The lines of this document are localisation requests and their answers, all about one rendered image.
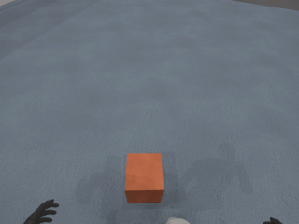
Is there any left robot hand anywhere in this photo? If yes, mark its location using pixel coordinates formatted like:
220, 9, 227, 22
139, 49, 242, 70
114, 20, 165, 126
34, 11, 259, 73
23, 199, 59, 224

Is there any carton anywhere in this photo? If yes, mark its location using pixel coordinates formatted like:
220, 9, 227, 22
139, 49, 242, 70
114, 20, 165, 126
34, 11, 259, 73
124, 153, 164, 203

